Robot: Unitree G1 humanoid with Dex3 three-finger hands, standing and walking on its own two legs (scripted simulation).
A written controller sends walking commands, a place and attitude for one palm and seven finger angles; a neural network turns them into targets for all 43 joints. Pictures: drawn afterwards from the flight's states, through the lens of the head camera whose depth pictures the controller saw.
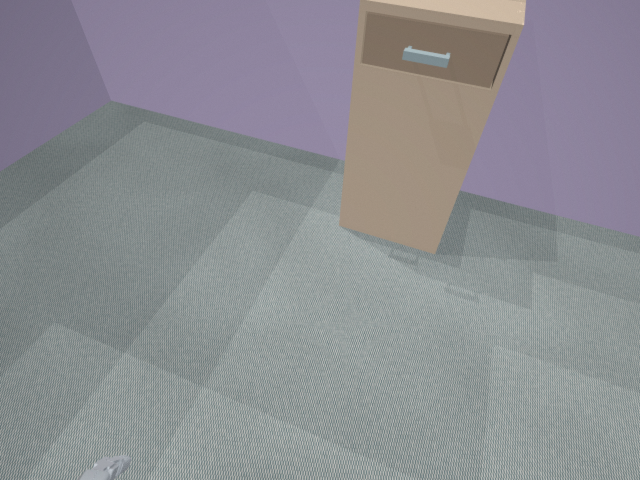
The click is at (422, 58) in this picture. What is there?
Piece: drawer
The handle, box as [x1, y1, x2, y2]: [402, 46, 449, 67]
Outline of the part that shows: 403,51 402,59 446,67 449,58 449,53 444,55 412,49 411,46 408,46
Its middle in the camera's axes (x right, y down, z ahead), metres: +0.30 -0.51 +1.08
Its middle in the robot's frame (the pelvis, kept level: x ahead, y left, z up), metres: +1.17 -0.24 +0.03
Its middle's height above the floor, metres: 0.80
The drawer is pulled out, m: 0.00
